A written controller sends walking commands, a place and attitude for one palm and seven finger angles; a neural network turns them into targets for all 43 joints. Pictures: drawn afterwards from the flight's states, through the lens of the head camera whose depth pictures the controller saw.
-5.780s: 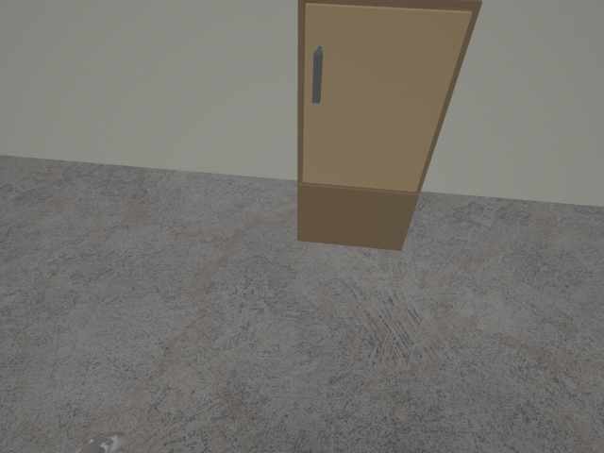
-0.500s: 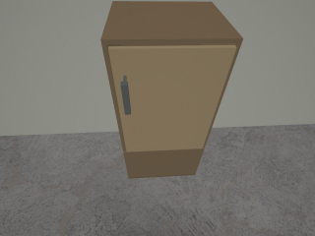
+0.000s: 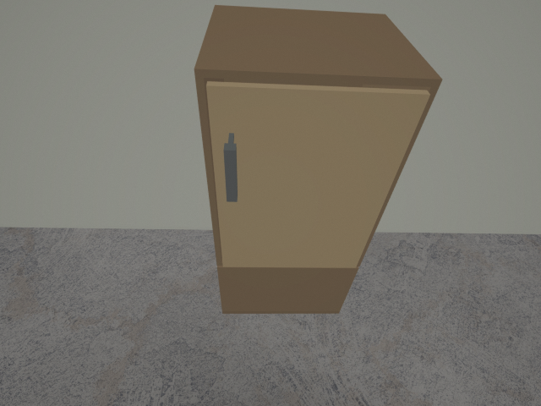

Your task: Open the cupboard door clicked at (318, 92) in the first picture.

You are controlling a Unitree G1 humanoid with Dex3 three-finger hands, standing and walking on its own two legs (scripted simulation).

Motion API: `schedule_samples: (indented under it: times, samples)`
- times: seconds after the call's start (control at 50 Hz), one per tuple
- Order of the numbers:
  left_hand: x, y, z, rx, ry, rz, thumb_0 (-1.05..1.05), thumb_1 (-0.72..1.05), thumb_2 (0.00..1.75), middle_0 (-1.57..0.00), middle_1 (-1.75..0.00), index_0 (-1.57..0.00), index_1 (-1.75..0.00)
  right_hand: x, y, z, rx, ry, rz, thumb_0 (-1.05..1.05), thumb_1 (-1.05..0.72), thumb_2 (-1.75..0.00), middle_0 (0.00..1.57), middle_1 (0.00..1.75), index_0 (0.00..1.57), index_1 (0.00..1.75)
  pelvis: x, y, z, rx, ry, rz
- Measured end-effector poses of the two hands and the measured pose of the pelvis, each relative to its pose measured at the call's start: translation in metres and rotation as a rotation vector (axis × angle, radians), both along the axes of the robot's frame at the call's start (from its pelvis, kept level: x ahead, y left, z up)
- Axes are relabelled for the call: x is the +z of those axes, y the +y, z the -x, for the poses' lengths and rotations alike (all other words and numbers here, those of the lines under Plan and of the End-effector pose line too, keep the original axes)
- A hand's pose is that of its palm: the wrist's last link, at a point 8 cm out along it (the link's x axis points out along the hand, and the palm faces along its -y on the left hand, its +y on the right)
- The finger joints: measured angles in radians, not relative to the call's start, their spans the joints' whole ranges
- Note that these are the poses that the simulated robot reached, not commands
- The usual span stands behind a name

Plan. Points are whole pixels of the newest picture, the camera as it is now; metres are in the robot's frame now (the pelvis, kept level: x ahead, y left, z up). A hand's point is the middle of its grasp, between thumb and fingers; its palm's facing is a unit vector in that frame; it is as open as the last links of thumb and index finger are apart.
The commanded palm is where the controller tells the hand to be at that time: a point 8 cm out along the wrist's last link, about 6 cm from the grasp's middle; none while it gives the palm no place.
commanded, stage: look again from close up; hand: left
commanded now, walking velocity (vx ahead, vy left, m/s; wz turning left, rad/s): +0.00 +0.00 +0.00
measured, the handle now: (231, 167) +0.57 +0.12 +0.03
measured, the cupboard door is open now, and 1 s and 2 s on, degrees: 0 0 0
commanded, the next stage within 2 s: shuffle to correct the standing spot in 0.26 s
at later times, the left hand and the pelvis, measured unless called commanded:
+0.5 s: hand out of the picture -0.03 +0.22 -0.17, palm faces +0.00 -0.97 -0.22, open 7.4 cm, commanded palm none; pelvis -0.03 +0.03 +0.01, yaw -1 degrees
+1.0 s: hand out of the picture -0.07 +0.14 -0.18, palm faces +0.07 -0.99 -0.09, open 7.4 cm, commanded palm none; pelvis -0.04 -0.01 +0.00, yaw +2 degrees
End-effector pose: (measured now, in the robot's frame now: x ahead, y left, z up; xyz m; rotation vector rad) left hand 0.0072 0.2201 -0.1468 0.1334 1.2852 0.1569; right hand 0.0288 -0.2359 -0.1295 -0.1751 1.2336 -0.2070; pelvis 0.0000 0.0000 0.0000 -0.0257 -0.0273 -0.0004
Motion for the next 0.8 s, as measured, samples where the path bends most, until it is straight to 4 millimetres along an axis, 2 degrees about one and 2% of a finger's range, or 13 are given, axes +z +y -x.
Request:
schedule_samples:
  times: [0.08, 0.14, 0.2, 0.28, 0.4, 0.5, 0.64, 0.74, 0.8]
  samples:
    - [0.005, 0.012, -0.023, -0.022, -0.071, -0.014, 0.0, 0.91, 0.9, -0.2, -0.3, -0.19, -0.3, 0.005, 0.003, -0.018, 0.018, -0.058, 0.009, 0.0, -0.91, -0.9, 0.2, 0.3, 0.2, 0.3, 0.001, 0.006, 0.002, -0.007, -0.009, 0.002]
    - [0.009, 0.022, -0.032, -0.036, -0.102, -0.026, 0.0, 0.91, 0.9, -0.2, -0.3, -0.2, -0.3, 0.008, 0.007, -0.024, 0.027, -0.086, 0.006, 0.0, -0.91, -0.9, 0.2, 0.3, 0.2, 0.3, 0.002, 0.01, 0.005, -0.009, -0.015, 0.002]
    - [0.013, 0.031, -0.033, -0.046, -0.115, -0.037, 0.0, 0.91, 0.9, -0.2, -0.3, -0.2, -0.3, 0.01, 0.011, -0.025, 0.034, -0.096, 0.001, 0.0, -0.91, -0.9, 0.2, 0.3, 0.2, 0.3, 0.003, 0.014, 0.009, -0.011, -0.019, 0.002]
    - [0.016, 0.041, -0.023, -0.052, -0.1, -0.05, 0.0, 0.91, 0.9, -0.2, -0.3, -0.2, -0.3, 0.011, 0.015, -0.017, 0.036, -0.085, -0.003, 0.0, -0.91, -0.9, 0.2, 0.3, 0.2, 0.3, 0.005, 0.019, 0.015, -0.013, -0.02, 0.002]
    - [0.015, 0.051, 0.008, -0.048, -0.023, -0.054, 0.0, 0.91, 0.9, -0.2, -0.3, -0.2, -0.3, 0.009, 0.018, 0.008, 0.023, -0.022, -0.004, 0.0, -0.9, -0.9, 0.2, 0.3, 0.2, 0.3, 0.007, 0.026, 0.023, -0.013, -0.014, -0.001]
    - [0.011, 0.048, 0.045, -0.03, 0.075, -0.037, 0.0, 0.91, 0.9, -0.2, -0.3, -0.19, -0.3, 0.006, 0.021, 0.034, -0.004, 0.049, -0.008, 0.0, -0.9, -0.9, 0.2, 0.3, 0.2, 0.3, 0.008, 0.027, 0.027, -0.009, -0.005, -0.005]
    - [0.013, 0.024, 0.102, 0.032, 0.206, 0.009, 0.0, 0.91, 0.9, -0.2, -0.3, -0.19, -0.3, 0.004, 0.014, 0.063, -0.025, 0.132, -0.009, 0.0, -0.9, -0.9, 0.2, 0.3, 0.21, 0.3, 0.011, 0.018, 0.035, 0.009, 0.003, 0.003]
    - [0.014, 0.001, 0.139, 0.102, 0.253, 0.027, 0.0, 0.91, 0.9, -0.2, -0.3, -0.19, -0.3, 0.005, 0.003, 0.068, -0.011, 0.153, 0.001, 0.0, -0.9, -0.9, 0.2, 0.3, 0.21, 0.3, 0.011, 0.006, 0.039, 0.032, 0.006, 0.001]
    - [0.006, -0.011, 0.15, 0.131, 0.278, 0.05, 0.0, 0.91, 0.9, -0.2, -0.3, -0.19, -0.3, 0.005, 0.0, 0.067, -0.008, 0.14, 0.014, 0.0, -0.9, -0.9, 0.2, 0.3, 0.2, 0.3, 0.008, 0.002, 0.039, 0.053, -0.003, 0.011]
